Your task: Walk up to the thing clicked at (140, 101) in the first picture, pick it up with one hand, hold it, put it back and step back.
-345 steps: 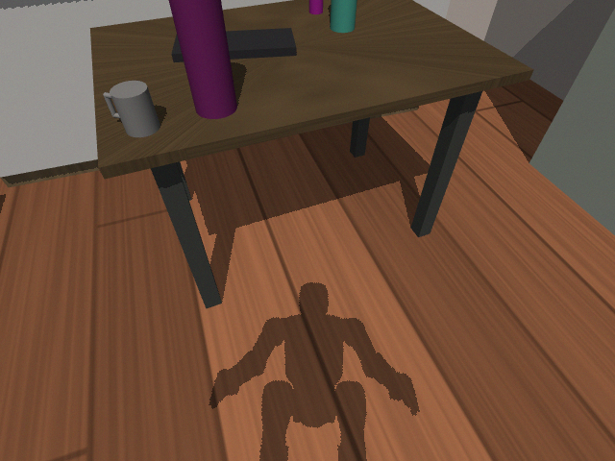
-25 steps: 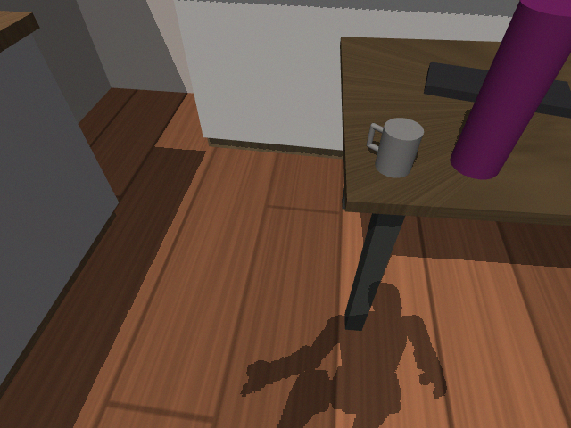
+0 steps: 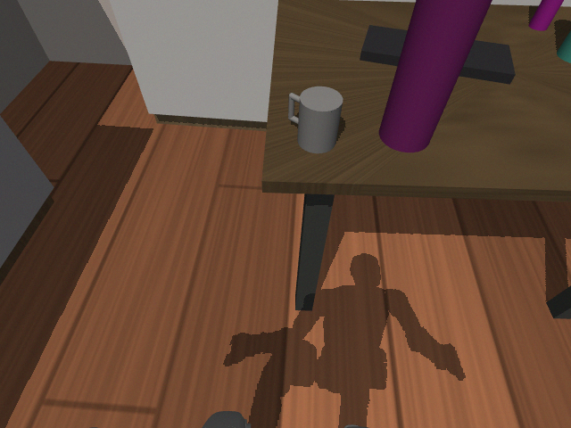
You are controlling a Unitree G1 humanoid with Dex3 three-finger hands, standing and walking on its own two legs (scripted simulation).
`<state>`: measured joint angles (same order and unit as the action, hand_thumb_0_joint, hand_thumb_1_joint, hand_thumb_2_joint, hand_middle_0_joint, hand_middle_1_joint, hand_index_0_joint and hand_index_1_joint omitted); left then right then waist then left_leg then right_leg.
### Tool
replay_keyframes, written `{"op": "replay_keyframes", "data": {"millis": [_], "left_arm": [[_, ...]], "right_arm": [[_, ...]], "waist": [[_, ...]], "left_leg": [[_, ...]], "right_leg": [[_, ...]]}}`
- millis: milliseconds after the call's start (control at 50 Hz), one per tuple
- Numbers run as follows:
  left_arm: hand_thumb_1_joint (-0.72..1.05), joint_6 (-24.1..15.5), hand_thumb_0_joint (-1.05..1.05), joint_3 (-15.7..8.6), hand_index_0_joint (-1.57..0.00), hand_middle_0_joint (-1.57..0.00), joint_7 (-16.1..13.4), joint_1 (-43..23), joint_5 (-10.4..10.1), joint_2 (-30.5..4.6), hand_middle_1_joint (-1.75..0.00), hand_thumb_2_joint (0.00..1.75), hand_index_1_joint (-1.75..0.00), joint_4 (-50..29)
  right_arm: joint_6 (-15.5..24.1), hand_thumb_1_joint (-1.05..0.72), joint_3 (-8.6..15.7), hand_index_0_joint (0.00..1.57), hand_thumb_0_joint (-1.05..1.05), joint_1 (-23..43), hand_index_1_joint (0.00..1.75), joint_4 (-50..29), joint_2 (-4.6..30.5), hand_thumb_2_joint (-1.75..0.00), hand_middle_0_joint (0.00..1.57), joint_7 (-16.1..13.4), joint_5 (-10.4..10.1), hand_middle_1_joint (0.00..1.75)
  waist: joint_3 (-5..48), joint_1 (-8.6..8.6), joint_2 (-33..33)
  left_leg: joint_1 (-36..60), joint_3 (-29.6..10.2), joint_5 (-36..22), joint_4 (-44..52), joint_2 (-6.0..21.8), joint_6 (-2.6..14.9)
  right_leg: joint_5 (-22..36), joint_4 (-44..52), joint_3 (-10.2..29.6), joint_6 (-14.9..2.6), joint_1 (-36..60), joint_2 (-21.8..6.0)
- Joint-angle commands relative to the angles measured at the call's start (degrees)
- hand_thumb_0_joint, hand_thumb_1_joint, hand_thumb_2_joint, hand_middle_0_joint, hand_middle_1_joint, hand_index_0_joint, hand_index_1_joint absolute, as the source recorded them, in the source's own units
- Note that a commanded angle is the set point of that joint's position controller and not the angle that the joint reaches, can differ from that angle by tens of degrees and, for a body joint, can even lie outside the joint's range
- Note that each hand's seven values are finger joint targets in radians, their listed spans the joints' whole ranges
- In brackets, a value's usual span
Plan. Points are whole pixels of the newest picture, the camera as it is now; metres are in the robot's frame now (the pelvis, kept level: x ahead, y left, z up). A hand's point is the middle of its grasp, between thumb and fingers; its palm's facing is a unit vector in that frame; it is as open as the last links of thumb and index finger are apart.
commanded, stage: walk up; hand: left
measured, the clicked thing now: (311, 117) +0.65 -0.01 +0.05
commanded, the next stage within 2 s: none
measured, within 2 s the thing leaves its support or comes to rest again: neither
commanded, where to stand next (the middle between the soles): +0.22 -0.25 m, yaw +2 degrees
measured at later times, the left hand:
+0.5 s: hand (223, 399) +0.19 +0.12 -0.15, palm faces -0.09 -0.92 -0.38, open 7.4 cm
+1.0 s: hand (309, 387) +0.21 -0.02 -0.15, palm faces -0.02 -0.94 -0.34, open 7.4 cm
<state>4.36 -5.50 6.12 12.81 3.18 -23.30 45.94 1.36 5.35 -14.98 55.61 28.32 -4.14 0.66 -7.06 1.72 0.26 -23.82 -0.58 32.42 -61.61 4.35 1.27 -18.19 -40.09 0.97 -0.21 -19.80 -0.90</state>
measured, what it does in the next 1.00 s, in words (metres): steps to the right: left foot, then right foot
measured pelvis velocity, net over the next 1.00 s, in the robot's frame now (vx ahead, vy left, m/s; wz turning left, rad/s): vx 0.13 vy -0.28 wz -0.01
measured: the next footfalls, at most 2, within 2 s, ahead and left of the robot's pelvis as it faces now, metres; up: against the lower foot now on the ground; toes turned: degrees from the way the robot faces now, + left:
left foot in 0.10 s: +0.10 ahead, +0.07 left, +0.00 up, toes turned +5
right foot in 0.46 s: +0.16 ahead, -0.34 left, +0.00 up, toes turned -5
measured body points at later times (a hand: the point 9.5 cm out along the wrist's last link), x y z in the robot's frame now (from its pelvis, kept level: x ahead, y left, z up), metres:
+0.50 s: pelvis +0.07 -0.17 -0.02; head +0.10 -0.16 +0.43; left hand +0.19 +0.17 -0.12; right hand +0.08 -0.55 -0.09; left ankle +0.06 +0.06 -0.70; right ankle +0.12 -0.33 -0.72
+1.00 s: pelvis +0.13 -0.28 +0.00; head +0.16 -0.27 +0.45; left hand +0.21 +0.03 -0.12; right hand +0.20 -0.59 -0.11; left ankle +0.17 -0.15 -0.72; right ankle +0.15 -0.41 -0.72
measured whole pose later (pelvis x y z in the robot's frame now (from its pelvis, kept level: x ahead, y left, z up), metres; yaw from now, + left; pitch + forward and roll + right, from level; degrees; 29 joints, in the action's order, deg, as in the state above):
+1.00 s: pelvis +0.13 -0.28 +0.00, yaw +0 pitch -2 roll +0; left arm 0.1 -2.2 1.4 12.5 0.1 -22.7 50.8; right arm 3.3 0.2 -15.3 50.8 21.6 -0.2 1.5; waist -5.2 0.5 1.9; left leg -19.6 1.2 18.1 -40.0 1.9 -0.1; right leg -20.3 -39.3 0.3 -1.0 -17.8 -1.5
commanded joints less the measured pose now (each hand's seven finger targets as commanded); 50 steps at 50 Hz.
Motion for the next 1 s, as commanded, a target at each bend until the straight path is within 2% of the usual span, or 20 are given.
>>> {"op": "replay_keyframes", "data": {"millis": [0,60,80,100,120,160,280,400,440,460,480,580,660,720,740,760,780,800,940,980], "left_arm": [[0.9,-1.32,0.0,-4.22,-0.2,-0.2,-1.79,-4.1,1.1,-15.7,-0.3,0.9,-0.3,-7.83],[0.9,-0.76,0.0,-2.87,-0.2,-0.2,-1.52,-6.08,0.34,-12.52,-0.3,0.9,-0.3,-10.31],[0.9,-0.71,0.0,-1.26,-0.2,-0.2,-1.75,-3.91,-0.28,-6.89,-0.3,0.9,-0.3,-11.48],[0.9,0.36,0.0,-2.35,-0.2,-0.2,-2.22,-0.82,0.36,-9.11,-0.3,0.9,-0.3,-10.69],[0.9,1.13,0.0,-3.93,-0.2,-0.2,-2.45,1.23,0.69,-15.34,-0.3,0.9,-0.3,-8.91],[0.9,0.59,0.0,-4.26,-0.2,-0.2,-2.12,2.89,-0.18,-14.37,-0.3,0.9,-0.3,-7.02],[0.9,-0.26,0.0,-4.14,-0.2,-0.2,-0.56,-0.91,-0.45,-11.78,-0.3,0.9,-0.3,-7.92],[0.9,-0.14,0.0,-5.4,-0.2,-0.2,0.64,4.12,-0.61,-11.79,-0.3,0.9,-0.3,-6.09],[0.9,-1.29,0.0,-7.2,-0.2,-0.2,-0.36,12.96,0.5,-15.88,-0.3,0.9,-0.3,-2.37],[0.9,-1.91,0.0,-8.16,-0.2,-0.2,-1.16,14.67,1.15,-21.09,-0.3,0.9,-0.3,-3.56],[0.9,-2.3,0.0,-7.16,-0.2,-0.2,-1.42,9.26,0.3,-22.99,-0.3,0.9,-0.3,-6.36],[0.9,-3.74,0.0,-4.97,-0.2,-0.2,-2.52,0.09,-0.37,-16.62,-0.3,0.9,-0.3,-7.86],[0.9,-4.81,0.0,-3.08,-0.2,-0.2,-3.48,1.2,-0.59,-15.44,-0.3,0.9,-0.3,-7.32],[0.9,-5.16,0.0,-1.39,-0.2,-0.2,-4.25,-2.17,-2.26,-13.81,-0.3,0.9,-0.3,-6.52],[0.9,-5.05,0.0,-0.1,-0.2,-0.2,-4.34,-2.46,-2.76,-10.97,-0.3,0.9,-0.3,-6.16],[0.9,-5.05,0.0,1.12,-0.2,-0.2,-4.49,-0.77,-3.28,-7.66,-0.3,0.9,-0.3,-6.04],[0.9,-4.32,0.0,0.83,-0.2,-0.2,-4.71,2.6,-3.75,-7.5,-0.3,0.9,-0.3,-4.55],[0.9,-4.01,0.0,-1.09,-0.2,-0.2,-5.44,2.45,-2.96,-13.75,-0.3,0.9,-0.3,-2.69],[0.9,-6.09,0.0,-0.46,-0.2,-0.2,-5.76,4.74,-3.02,-9.69,-0.3,0.9,-0.3,3.77],[0.9,-7.59,0.0,-0.99,-0.2,-0.2,-6.62,3.64,-2.04,-13.76,-0.3,0.9,-0.3,4.23]], "right_arm": [[3.48,-0.9,2.31,0.2,0.0,-10.96,0.3,-1.67,9.96,-0.9,0.2,-0.35,-0.51,0.3],[4.74,-0.9,3.36,0.2,0.0,-21.66,0.3,-0.17,8.96,-0.9,0.2,-0.98,0.96,0.3],[5.32,-0.9,4.92,0.2,0.0,-22.63,0.3,-1.11,14.8,-0.9,0.2,-1.87,2.47,0.3],[5.38,-0.9,5.95,0.2,0.0,-17.34,0.3,-3.9,20.36,-0.9,0.2,-2.46,2.35,0.3],[5.22,-0.9,6.25,0.2,0.0,-12.05,0.3,-5.84,21.31,-0.9,0.2,-2.48,0.63,0.3],[5.43,-0.9,4.35,0.2,0.0,-5.99,0.3,-6.65,15.85,-0.9,0.2,-2.12,0.56,0.3],[6.08,-0.9,4.18,0.2,0.0,-9.54,0.3,-8.2,13.99,-0.9,0.2,-1.31,0.99,0.3],[4.47,-0.9,4.88,0.2,0.0,-2.23,0.3,-10.91,17.75,-0.9,0.2,-0.78,1.87,0.3],[3.09,-0.9,2.68,0.2,0.0,-6.77,0.3,-9.84,10.46,-0.9,0.2,-0.99,2.01,0.3],[2.8,-0.9,0.83,0.2,0.0,-7.08,0.3,-11.55,5.99,-0.9,0.2,-1.15,0.92,0.3],[2.83,-0.9,1.97,0.2,0.0,-3.22,0.3,-13.11,8.68,-0.9,0.2,-1.86,-0.13,0.3],[4.3,-0.9,1.98,0.2,0.0,-11.84,0.3,-5.25,10.89,-0.9,0.2,-0.11,-0.43,0.3],[4.3,-0.9,1.25,0.2,0.0,-9.32,0.3,-6.5,7.98,-0.9,0.2,1.39,0.51,0.3],[5.06,-0.9,0.73,0.2,0.0,-12.03,0.3,-6.04,6.29,-0.9,0.2,1.96,0.69,0.3],[5.31,-0.9,0.97,0.2,0.0,-13.1,0.3,-5.68,6.82,-0.9,0.2,1.83,1.11,0.3],[5.62,-0.9,1.46,0.2,0.0,-11.8,0.3,-7.05,9.78,-0.9,0.2,1.55,1.81,0.3],[5.69,-0.9,1.69,0.2,0.0,-6.04,0.3,-9.98,13.49,-0.9,0.2,1.55,1.69,0.3],[5.25,-0.9,2.13,0.2,0.0,-4.84,0.3,-9.83,14.57,-0.9,0.2,1.91,0.66,0.3],[2.92,-0.9,-0.49,0.2,0.0,2.82,0.3,-8.73,8.96,-0.9,0.2,2.91,0.37,0.3],[1.54,-0.9,-1.73,0.2,0.0,1.7,0.3,-8.67,4.13,-0.9,0.2,3.37,-0.55,0.3]], "waist": [[4.97,-1.45,12.03],[8.65,-7.23,4.95],[8.4,-7.77,-10.93],[7.65,-4.62,-7.74],[6.11,-3.34,-1.99],[1.64,0.59,-2.04],[2.71,-2.03,-8.61],[7.56,2.78,-12.66],[10.72,6.6,7.75],[6.99,7.52,22.45],[5.53,5.64,20.08],[3.8,-0.3,11.8],[3.05,-0.04,9.08],[6.88,-4.11,3.67],[7.46,-5.3,0.76],[8.48,-4.76,-8.46],[7.46,-1.39,-10.8],[7.3,-2.12,-5.81],[8.08,1.23,-10.1],[8.33,0.83,0.18]], "left_leg": [[2.63,3.31,-1.71,13.48,-0.82,0.68],[21.05,1.03,-20.1,35.72,-0.51,0.41],[26.82,-19.24,-16.21,45.09,10.29,0.47],[23.2,-39.27,-5.28,49.69,23.37,4.17],[18.0,-38.43,-0.09,48.63,25.36,8.23],[14.72,-22.69,-11.88,44.71,18.66,8.61],[14.54,-3.84,-41.45,36.63,14.25,9.85],[1.25,1.48,-24.01,30.63,13.17,7.81],[-8.23,8.07,-10.71,5.8,5.27,4.54],[-20.02,5.14,6.44,-7.7,-2.41,2.1],[-21.06,-0.69,5.82,-12.88,-3.85,1.4],[-9.53,1.09,-3.05,-0.49,0.3,0.84],[-2.54,1.55,-4.94,9.76,-0.82,1.7],[12.94,2.0,-17.44,26.18,-3.28,2.4],[19.22,-0.46,-20.18,31.76,-3.27,2.15],[21.95,-16.98,-18.68,39.94,6.0,5.11],[17.86,-33.45,-15.05,44.31,17.62,11.57],[13.44,-35.7,-16.22,41.69,20.66,17.68],[3.08,-7.4,-28.23,31.69,6.01,6.96],[-2.6,-2.07,-26.13,20.48,0.28,1.72]], "right_leg": [[2.3,16.81,14.41,-14.5,0.2,-10.42],[4.23,1.51,8.53,-10.81,-7.53,-6.98],[-6.95,-11.22,6.66,-6.01,-16.88,1.35],[-11.44,-21.33,10.8,-2.94,-23.3,4.22],[-11.25,-26.06,14.74,-2.47,-20.43,0.94],[-5.44,-28.05,15.94,-1.56,-19.35,0.74],[-3.13,-19.79,8.35,0.99,-14.61,-1.64],[-1.43,-2.01,-3.69,-1.48,7.21,-2.75],[-4.17,5.79,-3.64,-1.48,19.98,0.59],[-10.43,16.11,19.72,-5.05,17.28,-10.38],[-13.26,27.18,36.72,-12.8,10.27,-18.21],[-11.8,17.14,16.97,-14.95,1.92,-11.66],[-3.92,17.99,18.95,-16.45,-1.81,-15.36],[8.75,8.94,11.61,-12.74,-6.06,-14.32],[8.92,3.42,7.86,-9.61,-9.71,-11.83],[6.21,-6.47,3.19,-5.05,-13.46,-6.18],[-11.57,-9.23,-0.26,-1.17,-14.33,-0.19],[-19.16,-15.34,3.38,-1.17,-9.19,-1.39],[0.48,8.11,-2.11,-1.4,9.4,0.32],[6.93,15.52,11.84,-3.87,13.77,-7.66]]}}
